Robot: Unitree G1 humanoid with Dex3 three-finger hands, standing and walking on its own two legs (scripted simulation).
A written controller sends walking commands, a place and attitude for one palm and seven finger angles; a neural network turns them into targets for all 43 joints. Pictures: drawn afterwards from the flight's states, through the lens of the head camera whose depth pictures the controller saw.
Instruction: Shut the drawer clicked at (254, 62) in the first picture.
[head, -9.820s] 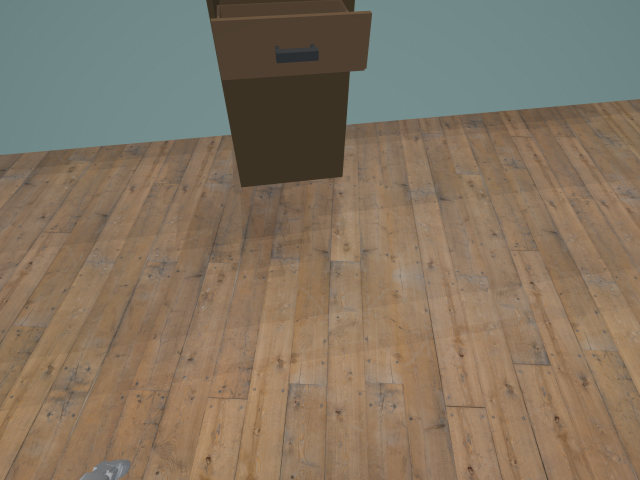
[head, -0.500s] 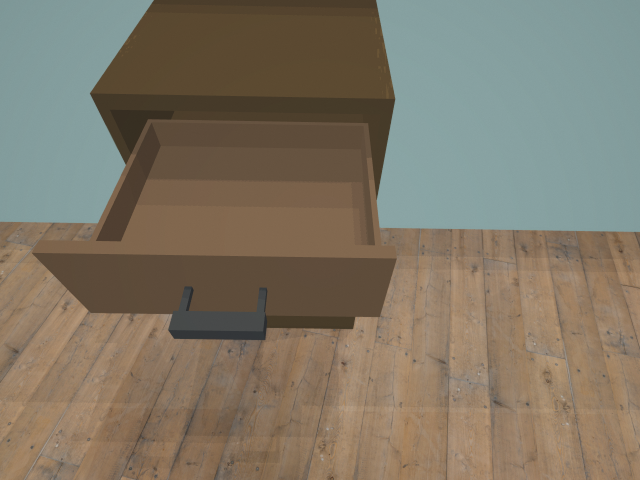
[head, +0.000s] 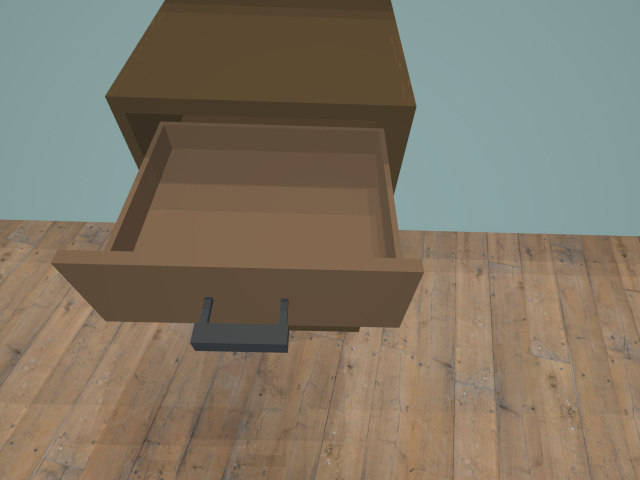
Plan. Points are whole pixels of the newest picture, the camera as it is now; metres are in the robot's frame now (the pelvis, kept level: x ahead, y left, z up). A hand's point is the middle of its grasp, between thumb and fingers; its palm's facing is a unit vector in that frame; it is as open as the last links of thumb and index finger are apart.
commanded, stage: come to a stop and stand still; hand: left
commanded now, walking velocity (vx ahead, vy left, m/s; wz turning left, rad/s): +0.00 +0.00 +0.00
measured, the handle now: (243, 321) +0.31 +0.13 -0.01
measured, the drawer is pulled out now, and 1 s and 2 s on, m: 0.30 0.30 0.30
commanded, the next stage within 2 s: look again from close up in 0.20 s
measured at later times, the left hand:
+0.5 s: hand out of the picture +0.00 +0.18 -0.18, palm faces +0.00 -0.98 -0.19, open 7.3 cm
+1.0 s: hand out of the picture +0.07 +0.18 -0.14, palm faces +0.14 -0.96 -0.26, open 7.2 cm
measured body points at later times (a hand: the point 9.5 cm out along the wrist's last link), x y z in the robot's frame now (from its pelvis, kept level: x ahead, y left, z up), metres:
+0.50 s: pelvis +0.00 +0.01 +0.00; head +0.05 +0.02 +0.45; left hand +0.00 +0.23 -0.16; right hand +0.02 -0.22 -0.15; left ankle +0.01 +0.04 -0.74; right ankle -0.07 -0.14 -0.74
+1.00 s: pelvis +0.01 -0.01 +0.00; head +0.05 +0.00 +0.45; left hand +0.06 +0.23 -0.12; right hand +0.03 -0.24 -0.14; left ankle +0.01 +0.04 -0.74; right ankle -0.07 -0.13 -0.72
